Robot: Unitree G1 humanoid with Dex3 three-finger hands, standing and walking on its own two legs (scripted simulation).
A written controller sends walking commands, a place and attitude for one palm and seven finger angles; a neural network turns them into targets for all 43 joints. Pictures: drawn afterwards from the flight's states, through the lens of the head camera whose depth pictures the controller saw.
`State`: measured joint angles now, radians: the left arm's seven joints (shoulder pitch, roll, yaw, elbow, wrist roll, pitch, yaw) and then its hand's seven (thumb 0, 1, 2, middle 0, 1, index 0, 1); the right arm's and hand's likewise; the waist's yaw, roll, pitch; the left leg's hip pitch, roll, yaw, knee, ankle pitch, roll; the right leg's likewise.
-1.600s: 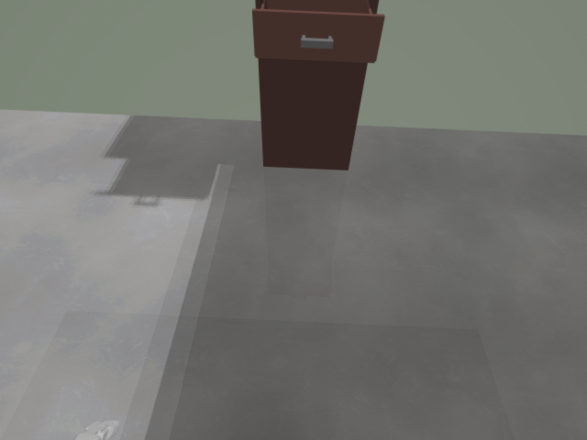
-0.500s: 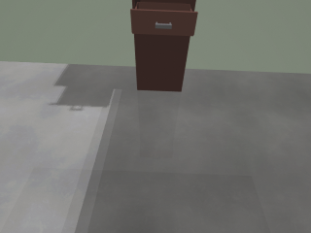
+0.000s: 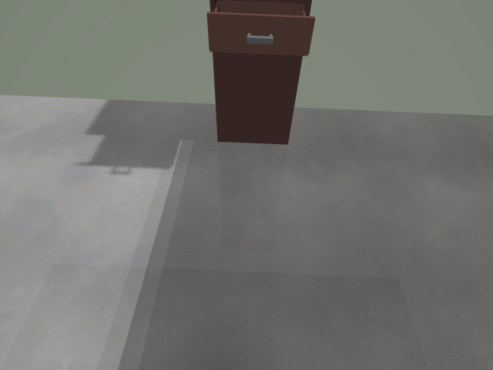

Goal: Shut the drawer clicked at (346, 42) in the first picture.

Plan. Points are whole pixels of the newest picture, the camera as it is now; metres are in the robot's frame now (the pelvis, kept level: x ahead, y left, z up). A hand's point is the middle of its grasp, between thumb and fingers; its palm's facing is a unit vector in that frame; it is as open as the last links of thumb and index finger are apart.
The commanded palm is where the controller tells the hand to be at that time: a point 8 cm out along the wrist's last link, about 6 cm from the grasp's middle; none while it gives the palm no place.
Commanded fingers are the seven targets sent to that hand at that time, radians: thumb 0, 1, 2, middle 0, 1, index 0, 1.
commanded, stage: walk to a spot facing it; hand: left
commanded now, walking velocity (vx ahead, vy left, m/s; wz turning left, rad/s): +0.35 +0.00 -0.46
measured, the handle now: (260, 37) +1.26 +0.02 +0.01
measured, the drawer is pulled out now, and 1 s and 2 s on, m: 0.29 0.29 0.29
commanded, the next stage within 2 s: turn to face it in 1.58 s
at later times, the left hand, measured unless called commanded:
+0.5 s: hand out of the picture +0.12 +0.14 -0.18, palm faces -0.11 -0.98 -0.19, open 7.4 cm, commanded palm none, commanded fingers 0.00 0.90 0.90 -0.20 -0.30 -0.20 -0.30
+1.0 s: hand (189, 249) +0.42 +0.17 -0.19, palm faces -0.25 -0.95 -0.17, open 7.4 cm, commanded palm none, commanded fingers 0.00 0.90 0.90 -0.20 -0.30 -0.20 -0.30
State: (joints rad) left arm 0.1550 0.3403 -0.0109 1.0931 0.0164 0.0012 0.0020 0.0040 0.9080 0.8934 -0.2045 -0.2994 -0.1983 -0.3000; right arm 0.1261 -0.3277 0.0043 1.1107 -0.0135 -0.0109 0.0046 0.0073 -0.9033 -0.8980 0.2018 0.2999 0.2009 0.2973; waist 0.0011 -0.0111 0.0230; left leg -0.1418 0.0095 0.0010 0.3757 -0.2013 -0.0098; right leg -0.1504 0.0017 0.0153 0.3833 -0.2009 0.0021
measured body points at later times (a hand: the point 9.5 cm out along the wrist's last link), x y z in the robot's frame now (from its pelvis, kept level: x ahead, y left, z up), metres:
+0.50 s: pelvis +0.12 -0.04 -0.01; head +0.13 -0.04 +0.44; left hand +0.12 +0.19 -0.16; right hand +0.07 -0.28 -0.17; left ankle +0.12 +0.09 -0.66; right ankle +0.06 -0.11 -0.75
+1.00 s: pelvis +0.35 -0.01 -0.01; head +0.36 +0.02 +0.44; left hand +0.44 +0.22 -0.17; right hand +0.32 -0.25 -0.14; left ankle +0.40 +0.06 -0.75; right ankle +0.30 -0.14 -0.64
